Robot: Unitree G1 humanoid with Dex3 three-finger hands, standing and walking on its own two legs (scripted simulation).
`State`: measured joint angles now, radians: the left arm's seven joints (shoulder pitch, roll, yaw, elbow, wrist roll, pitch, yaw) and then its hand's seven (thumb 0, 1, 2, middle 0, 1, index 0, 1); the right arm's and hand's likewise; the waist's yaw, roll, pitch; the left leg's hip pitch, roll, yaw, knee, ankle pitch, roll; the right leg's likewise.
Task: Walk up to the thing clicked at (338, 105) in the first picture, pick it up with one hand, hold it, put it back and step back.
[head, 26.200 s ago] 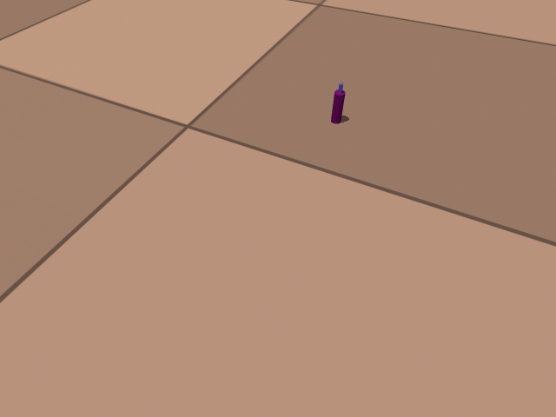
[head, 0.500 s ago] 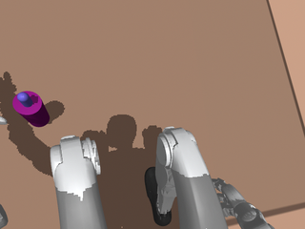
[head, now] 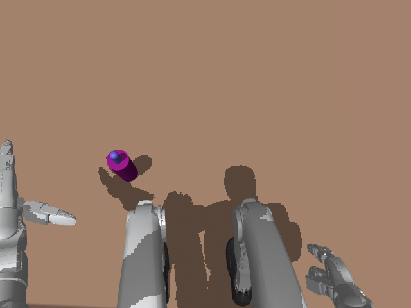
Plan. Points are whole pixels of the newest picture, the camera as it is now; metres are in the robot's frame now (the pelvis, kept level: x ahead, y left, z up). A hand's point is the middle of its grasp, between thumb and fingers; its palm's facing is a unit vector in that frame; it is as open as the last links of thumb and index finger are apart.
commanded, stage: home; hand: left
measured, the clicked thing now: (122, 165) +0.45 +0.24 -0.36
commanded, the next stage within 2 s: none
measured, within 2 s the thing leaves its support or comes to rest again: neither
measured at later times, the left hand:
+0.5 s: hand (10, 222) +0.26 +0.24 +0.11, palm faces +0.21 -0.92 -0.35, open 17.6 cm
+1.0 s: hand out of the picture +0.22 +0.20 +0.18, palm faces +0.21 -0.94 -0.28, open 17.6 cm
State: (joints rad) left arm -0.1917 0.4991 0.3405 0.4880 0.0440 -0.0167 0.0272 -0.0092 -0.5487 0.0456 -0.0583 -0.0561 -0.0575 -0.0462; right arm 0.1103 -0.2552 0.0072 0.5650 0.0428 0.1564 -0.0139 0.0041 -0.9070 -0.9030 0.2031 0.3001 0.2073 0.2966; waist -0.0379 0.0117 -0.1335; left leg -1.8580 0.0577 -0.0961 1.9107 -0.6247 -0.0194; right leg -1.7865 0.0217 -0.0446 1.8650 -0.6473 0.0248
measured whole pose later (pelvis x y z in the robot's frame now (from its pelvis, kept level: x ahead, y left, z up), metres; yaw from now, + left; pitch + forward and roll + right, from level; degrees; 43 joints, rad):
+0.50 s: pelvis +0.07 +0.01 +0.20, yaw +5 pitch +16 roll -3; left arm 0.25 0.26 0.06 0.23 -0.02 0.23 0.18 -0.01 -0.57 0.04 -0.06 -0.05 -0.05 -0.04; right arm 0.25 -0.21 0.02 0.52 0.04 0.00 -0.15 0.01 -0.90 -0.90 0.20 0.30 0.21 0.30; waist -0.04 0.02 -0.16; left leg -0.92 0.05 -0.05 1.16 -0.51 -0.02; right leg -0.84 0.00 -0.04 1.09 -0.52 0.02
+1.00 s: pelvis +0.07 +0.00 +0.23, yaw +6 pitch +8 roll -2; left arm 0.48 0.21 -0.02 -0.03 -0.01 0.28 0.15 -0.01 -0.57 0.03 -0.05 -0.05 -0.05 -0.04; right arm 0.27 -0.21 0.02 0.47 0.01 -0.10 -0.18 0.01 -0.90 -0.90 0.20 0.30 0.21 0.30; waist -0.02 0.03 -0.11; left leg -0.66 0.04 -0.05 0.97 -0.45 -0.02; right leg -0.59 -0.01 -0.05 0.92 -0.47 0.02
